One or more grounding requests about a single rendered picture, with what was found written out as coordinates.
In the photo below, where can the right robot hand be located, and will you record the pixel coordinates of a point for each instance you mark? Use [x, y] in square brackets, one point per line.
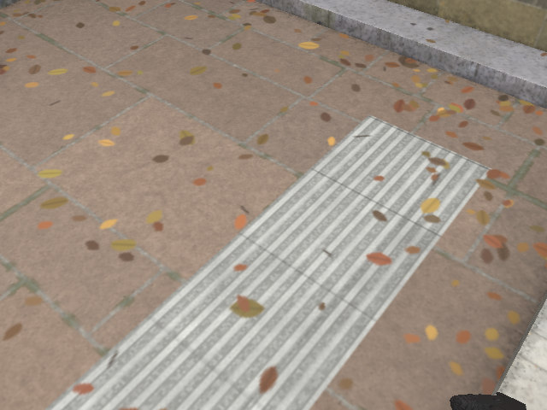
[485, 402]

